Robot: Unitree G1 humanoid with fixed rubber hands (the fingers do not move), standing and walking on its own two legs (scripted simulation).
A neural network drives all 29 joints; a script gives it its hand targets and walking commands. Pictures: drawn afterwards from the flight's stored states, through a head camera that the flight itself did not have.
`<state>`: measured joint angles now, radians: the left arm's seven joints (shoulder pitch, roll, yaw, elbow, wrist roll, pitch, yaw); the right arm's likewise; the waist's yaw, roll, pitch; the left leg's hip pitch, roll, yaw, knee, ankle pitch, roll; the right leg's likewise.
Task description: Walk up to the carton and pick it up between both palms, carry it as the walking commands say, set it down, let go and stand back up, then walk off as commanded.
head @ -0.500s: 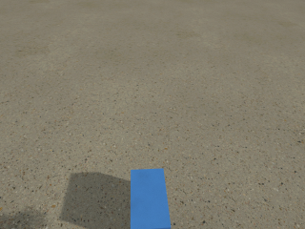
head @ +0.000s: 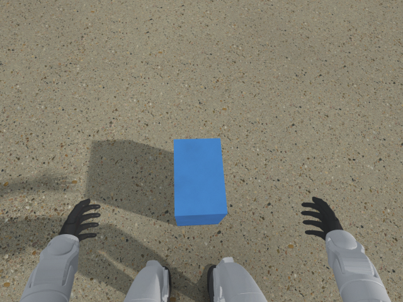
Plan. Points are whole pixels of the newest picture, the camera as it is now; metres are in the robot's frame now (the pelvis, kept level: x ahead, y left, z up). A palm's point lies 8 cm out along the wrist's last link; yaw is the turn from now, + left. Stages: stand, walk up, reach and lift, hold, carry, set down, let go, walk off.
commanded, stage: reach and lift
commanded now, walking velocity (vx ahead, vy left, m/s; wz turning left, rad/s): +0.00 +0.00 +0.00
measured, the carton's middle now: (197, 184) +0.50 -0.03 -0.59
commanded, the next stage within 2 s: none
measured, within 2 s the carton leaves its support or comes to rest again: neither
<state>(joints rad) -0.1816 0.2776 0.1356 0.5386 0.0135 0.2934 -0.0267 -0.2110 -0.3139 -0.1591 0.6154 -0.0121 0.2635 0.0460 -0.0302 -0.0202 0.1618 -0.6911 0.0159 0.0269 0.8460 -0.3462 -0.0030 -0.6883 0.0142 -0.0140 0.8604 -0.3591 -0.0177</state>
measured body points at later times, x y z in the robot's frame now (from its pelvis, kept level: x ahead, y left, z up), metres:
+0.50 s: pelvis -0.05 -0.02 -0.05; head +0.21 -0.02 +0.32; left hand +0.40 +0.20 -0.16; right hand +0.40 -0.25 -0.15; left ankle +0.04 +0.12 -0.70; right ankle +0.03 -0.10 -0.70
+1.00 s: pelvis -0.02 +0.00 -0.08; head +0.31 -0.01 +0.23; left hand +0.50 +0.16 -0.21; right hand +0.50 -0.22 -0.20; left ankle +0.04 +0.13 -0.69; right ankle +0.03 -0.11 -0.69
